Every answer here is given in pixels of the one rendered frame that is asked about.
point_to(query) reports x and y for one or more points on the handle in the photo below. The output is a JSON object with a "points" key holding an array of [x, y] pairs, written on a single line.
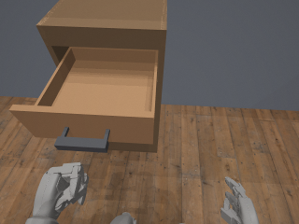
{"points": [[83, 144]]}

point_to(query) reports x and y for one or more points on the right robot hand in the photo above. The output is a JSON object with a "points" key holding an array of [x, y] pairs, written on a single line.
{"points": [[243, 210]]}

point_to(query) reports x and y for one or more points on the drawer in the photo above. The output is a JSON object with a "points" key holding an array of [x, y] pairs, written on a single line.
{"points": [[94, 89]]}

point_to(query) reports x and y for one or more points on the cabinet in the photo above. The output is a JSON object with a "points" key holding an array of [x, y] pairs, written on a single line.
{"points": [[110, 24]]}

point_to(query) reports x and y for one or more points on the left robot hand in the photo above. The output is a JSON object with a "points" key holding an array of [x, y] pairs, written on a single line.
{"points": [[68, 180]]}

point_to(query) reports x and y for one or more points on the left robot thigh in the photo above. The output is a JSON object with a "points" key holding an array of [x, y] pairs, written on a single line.
{"points": [[123, 219]]}

